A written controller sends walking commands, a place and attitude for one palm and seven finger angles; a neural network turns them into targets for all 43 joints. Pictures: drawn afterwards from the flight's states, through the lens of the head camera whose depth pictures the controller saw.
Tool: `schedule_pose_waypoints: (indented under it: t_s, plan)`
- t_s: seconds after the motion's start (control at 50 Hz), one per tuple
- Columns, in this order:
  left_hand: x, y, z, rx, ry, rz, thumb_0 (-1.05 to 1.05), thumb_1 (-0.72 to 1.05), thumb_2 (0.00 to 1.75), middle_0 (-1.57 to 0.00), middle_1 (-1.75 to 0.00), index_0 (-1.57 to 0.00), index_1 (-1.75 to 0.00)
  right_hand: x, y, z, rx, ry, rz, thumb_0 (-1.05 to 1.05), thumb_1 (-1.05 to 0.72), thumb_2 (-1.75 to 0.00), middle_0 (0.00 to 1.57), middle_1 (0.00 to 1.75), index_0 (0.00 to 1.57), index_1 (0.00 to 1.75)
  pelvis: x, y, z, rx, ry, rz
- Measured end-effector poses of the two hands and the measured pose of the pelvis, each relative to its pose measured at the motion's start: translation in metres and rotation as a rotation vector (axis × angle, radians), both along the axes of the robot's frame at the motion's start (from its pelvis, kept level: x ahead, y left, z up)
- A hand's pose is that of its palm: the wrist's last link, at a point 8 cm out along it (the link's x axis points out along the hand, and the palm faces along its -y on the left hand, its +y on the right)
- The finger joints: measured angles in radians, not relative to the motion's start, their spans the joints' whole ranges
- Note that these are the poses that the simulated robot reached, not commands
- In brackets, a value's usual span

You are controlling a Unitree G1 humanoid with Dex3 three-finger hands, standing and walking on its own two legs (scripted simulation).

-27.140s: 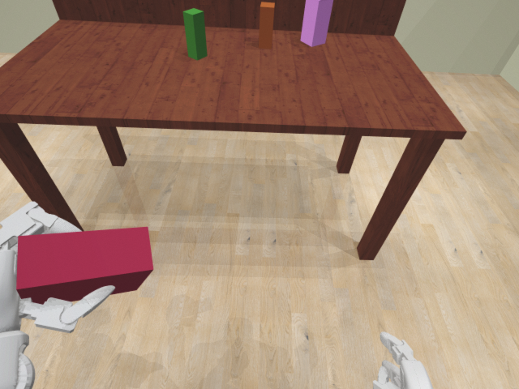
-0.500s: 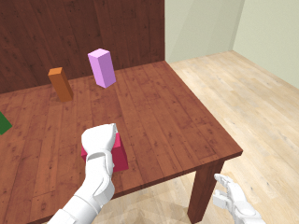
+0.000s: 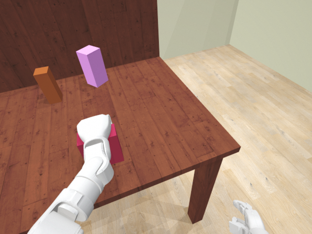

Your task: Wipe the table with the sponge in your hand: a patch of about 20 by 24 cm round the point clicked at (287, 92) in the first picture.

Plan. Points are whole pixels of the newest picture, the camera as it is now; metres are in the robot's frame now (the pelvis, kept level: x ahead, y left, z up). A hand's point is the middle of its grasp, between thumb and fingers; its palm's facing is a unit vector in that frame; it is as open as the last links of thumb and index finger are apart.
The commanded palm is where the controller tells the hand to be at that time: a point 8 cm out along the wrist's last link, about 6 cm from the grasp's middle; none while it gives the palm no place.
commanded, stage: wipe forward along the third lane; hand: left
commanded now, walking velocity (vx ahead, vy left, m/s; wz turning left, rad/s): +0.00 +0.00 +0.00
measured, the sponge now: (103, 152) +0.35 +0.20 +0.01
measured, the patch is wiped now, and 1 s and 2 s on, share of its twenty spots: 0.95 1.00 1.00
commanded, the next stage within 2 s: wipe back along the third lane in 1.02 s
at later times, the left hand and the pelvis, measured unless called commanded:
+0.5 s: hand (98, 127) +0.40 +0.22 +0.06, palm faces -0.05 -0.04 -1.00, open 9.4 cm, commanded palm +0.38 +0.22 +0.09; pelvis +0.01 +0.00 +0.00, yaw +0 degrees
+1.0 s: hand (94, 117) +0.45 +0.25 +0.06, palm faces -0.07 -0.04 -1.00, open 9.4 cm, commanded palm +0.43 +0.25 +0.09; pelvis +0.02 +0.02 +0.00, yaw +0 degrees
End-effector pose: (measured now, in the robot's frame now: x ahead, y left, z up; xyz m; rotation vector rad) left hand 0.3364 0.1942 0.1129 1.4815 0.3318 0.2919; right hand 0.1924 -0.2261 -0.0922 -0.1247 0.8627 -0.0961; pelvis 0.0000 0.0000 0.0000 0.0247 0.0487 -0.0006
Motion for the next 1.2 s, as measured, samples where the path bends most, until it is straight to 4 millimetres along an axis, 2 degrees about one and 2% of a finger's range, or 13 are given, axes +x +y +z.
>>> schedule_pose_waypoints:
  t_s: [0.12, 0.26, 0.72, 1.2]
  plan:
    - [0.009, 0.005, 0.0, 0.001, 0.009, 0.005, -0.01, -0.49, 1.13, -0.81, -1.42, -0.83, -1.37, -0.013, -0.012, -0.004, -0.024, 0.027, -0.033, 0.02, -0.91, -0.9, 0.2, 0.3, 0.2, 0.3, 0.0, -0.002, 0.0, -0.001, 0.012, -0.002]
    - [0.025, 0.011, 0.001, 0.025, 0.026, 0.002, -0.01, -0.49, 1.13, -0.81, -1.42, -0.83, -1.37, -0.019, -0.018, -0.008, -0.042, 0.044, -0.052, 0.02, -0.91, -0.9, 0.2, 0.3, 0.2, 0.3, 0.001, -0.002, 0.0, -0.003, 0.033, 0.002]
    - [0.073, 0.034, 0.001, 0.036, 0.058, 0.001, 0.0, -0.49, 1.13, -0.81, -1.42, -0.83, -1.37, -0.022, -0.009, -0.016, -0.054, 0.117, -0.058, 0.01, -0.91, -0.9, 0.2, 0.3, 0.2, 0.3, 0.015, 0.006, 0.0, -0.014, 0.096, 0.013]
    - [0.113, 0.061, 0.0, 0.055, 0.067, -0.009, 0.0, -0.49, 1.13, -0.81, -1.43, -0.83, -1.38, -0.071, -0.001, -0.026, -0.085, 0.251, -0.129, 0.01, -0.91, -0.9, 0.2, 0.3, 0.2, 0.3, 0.019, 0.03, -0.002, -0.031, 0.155, 0.008]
